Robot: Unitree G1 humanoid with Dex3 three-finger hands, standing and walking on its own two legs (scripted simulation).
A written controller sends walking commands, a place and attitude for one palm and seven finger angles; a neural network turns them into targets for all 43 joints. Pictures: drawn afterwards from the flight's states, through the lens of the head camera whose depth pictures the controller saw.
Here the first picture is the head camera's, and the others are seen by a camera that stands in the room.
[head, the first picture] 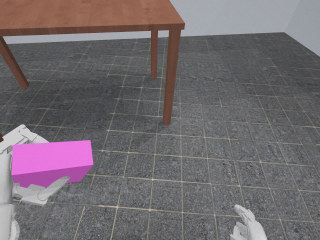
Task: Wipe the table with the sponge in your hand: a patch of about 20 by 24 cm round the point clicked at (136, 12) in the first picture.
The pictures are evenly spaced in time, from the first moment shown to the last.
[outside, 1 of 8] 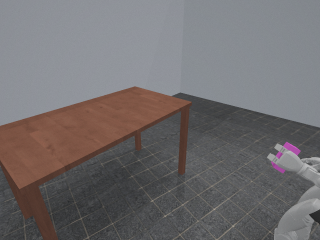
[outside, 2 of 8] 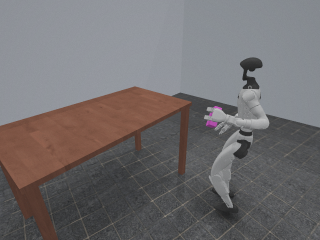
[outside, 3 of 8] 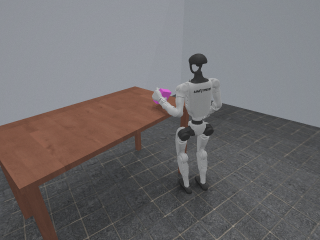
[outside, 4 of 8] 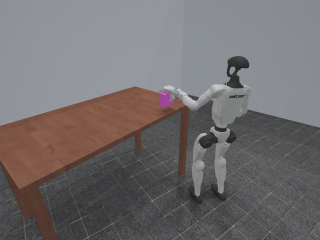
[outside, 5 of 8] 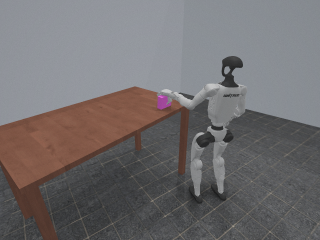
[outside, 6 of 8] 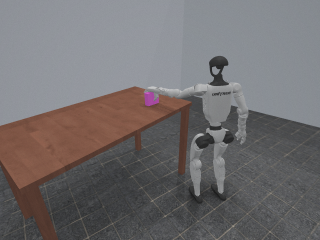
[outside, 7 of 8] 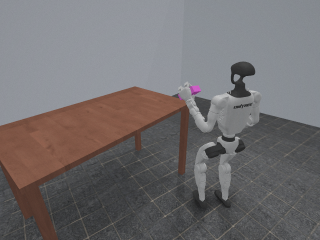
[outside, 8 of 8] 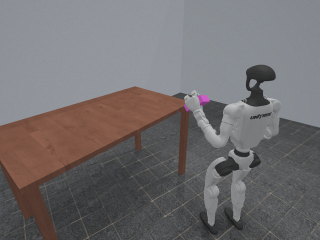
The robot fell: no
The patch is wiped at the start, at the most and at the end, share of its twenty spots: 0.00 1.00 1.00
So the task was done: yes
